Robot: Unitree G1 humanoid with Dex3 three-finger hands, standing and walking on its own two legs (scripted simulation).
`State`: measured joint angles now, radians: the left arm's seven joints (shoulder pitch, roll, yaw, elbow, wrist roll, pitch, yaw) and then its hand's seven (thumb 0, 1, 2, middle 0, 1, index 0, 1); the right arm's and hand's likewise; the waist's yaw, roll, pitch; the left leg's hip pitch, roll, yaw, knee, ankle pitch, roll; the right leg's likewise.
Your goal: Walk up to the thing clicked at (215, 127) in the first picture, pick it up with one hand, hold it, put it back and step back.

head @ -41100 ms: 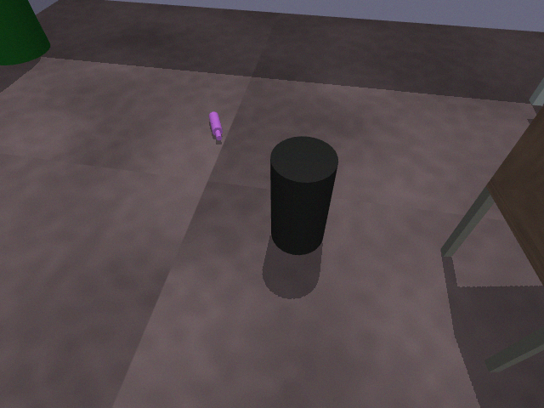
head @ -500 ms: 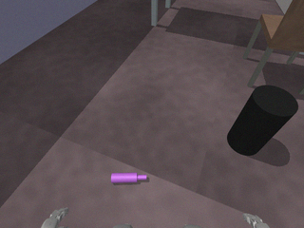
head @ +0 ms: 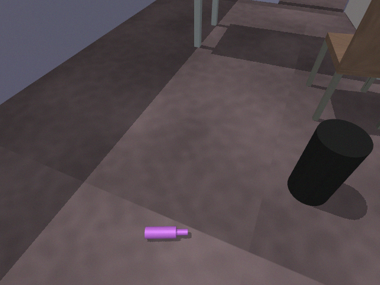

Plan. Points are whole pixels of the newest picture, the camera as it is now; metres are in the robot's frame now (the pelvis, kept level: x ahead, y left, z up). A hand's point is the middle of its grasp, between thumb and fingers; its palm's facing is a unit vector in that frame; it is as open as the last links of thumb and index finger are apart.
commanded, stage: stand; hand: left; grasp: from above
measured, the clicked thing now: (166, 232) +0.49 +0.15 -0.75
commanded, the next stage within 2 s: step back in 1.74 s
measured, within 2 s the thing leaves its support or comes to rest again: neither
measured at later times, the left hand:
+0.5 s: hand out of the picture +0.05 +0.23 -0.16, palm faces +0.01 -0.94 -0.34, open 7.4 cm
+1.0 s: hand out of the picture +0.09 +0.23 -0.15, palm faces +0.00 -0.94 -0.34, open 7.4 cm
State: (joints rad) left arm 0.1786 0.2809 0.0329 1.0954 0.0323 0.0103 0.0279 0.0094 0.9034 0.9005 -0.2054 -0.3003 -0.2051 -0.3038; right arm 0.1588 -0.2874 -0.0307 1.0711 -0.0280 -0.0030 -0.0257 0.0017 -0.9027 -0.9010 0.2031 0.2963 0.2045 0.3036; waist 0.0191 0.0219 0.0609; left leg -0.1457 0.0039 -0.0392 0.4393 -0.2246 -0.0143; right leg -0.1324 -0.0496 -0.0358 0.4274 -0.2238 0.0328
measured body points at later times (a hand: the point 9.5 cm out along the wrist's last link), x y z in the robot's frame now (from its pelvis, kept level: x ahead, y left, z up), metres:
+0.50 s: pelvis +0.00 -0.01 +0.00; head +0.00 -0.02 +0.45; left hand +0.05 +0.28 -0.13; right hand +0.06 -0.30 -0.14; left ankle +0.01 +0.13 -0.74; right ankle +0.01 -0.14 -0.74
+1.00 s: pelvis +0.01 -0.01 +0.01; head +0.03 -0.02 +0.46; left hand +0.09 +0.28 -0.13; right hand +0.08 -0.31 -0.14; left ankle +0.01 +0.13 -0.74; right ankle +0.01 -0.14 -0.74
